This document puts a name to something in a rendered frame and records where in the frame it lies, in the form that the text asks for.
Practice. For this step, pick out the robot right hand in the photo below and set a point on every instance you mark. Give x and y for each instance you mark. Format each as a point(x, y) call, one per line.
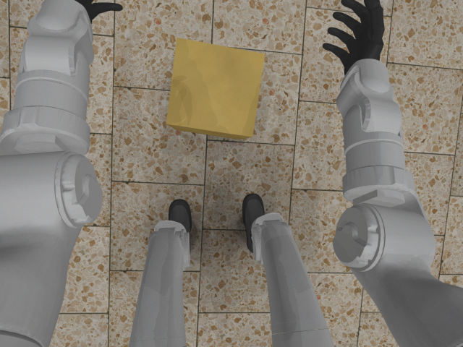
point(368, 43)

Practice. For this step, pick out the right robot thigh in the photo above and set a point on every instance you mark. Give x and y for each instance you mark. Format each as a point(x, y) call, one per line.
point(294, 307)

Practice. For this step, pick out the robot right upper arm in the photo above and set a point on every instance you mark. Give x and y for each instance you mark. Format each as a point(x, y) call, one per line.
point(390, 252)

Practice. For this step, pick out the robot left upper arm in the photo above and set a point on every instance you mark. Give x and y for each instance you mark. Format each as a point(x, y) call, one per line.
point(45, 200)

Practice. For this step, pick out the robot right forearm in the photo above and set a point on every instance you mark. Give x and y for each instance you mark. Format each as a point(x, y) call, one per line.
point(373, 140)

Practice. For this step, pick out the left robot foot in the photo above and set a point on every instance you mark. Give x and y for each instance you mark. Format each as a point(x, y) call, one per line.
point(179, 211)

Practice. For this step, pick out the carton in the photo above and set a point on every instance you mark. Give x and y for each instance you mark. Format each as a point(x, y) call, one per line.
point(214, 89)

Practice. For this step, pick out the robot left forearm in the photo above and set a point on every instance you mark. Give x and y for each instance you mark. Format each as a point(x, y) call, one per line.
point(52, 88)

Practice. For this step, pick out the robot left hand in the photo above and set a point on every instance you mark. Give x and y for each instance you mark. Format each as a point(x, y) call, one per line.
point(96, 8)

